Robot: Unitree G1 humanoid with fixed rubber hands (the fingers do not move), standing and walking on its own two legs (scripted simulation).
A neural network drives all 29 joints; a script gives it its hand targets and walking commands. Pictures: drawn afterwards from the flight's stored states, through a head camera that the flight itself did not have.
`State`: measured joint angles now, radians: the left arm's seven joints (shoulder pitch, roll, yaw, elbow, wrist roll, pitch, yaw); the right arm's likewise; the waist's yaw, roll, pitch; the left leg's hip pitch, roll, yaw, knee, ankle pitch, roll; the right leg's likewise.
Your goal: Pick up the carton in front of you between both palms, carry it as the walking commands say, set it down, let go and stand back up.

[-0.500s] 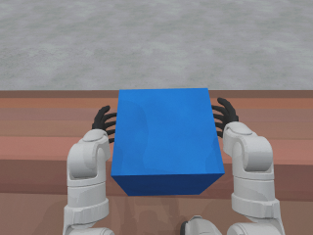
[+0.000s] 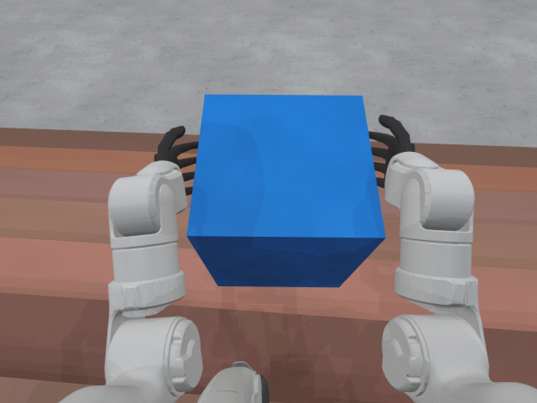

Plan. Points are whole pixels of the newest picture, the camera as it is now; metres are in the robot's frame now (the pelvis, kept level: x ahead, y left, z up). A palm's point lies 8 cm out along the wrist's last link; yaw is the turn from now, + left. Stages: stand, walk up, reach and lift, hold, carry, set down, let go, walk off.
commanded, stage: carry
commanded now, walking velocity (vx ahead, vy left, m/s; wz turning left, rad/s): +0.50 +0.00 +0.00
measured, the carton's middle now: (280, 203) +0.38 +0.01 +0.03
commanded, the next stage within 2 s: none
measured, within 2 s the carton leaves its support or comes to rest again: neither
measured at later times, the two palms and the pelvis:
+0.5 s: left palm (212, 81) +0.70 +0.15 +0.01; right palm (351, 66) +0.73 -0.15 +0.02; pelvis +0.36 -0.02 -0.13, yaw +0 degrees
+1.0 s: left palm (242, 69) +1.09 +0.12 -0.25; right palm (330, 74) +1.05 -0.17 -0.25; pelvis +0.72 +0.01 -0.30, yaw +2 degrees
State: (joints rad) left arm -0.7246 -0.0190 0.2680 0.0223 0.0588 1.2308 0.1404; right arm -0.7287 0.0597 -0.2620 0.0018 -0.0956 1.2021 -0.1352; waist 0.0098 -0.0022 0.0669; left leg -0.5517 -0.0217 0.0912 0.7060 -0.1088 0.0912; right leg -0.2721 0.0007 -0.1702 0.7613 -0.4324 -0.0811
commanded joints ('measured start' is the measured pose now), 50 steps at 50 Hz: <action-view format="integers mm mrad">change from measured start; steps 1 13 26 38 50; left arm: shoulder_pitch -728 -606 -888 -733 -545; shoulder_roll -1093 -926 -1115 -1184 -1090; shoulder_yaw -731 -632 -695 -678 -673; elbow -104 -123 -10 73 -60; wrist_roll -437 -271 -526 -513 -327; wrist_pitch -19 -64 -28 -80 -202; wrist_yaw -261 -183 -260 -277 -214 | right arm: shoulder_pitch -577 -742 -697 -532 -707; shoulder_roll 1041 1103 1000 945 1188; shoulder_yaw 688 807 534 550 861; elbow -17 -86 138 136 -106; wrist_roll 398 617 418 333 635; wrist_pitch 6 -29 22 -38 -165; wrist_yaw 227 282 242 223 269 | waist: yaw -168 -152 55 -81 -153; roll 272 53 -4 232 52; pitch -636 -489 -396 -555 -513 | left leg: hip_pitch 719 358 -154 998 345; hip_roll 136 5 50 253 -5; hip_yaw -254 -221 -144 -363 -228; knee -140 58 347 8 191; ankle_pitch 572 24 -167 758 171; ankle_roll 80 126 -68 135 102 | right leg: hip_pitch -186 -110 72 -683 -153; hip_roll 28 105 -257 46 90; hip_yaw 56 52 544 265 47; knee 543 -214 -216 747 -177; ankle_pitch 340 779 698 -111 745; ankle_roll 24 42 -229 28 46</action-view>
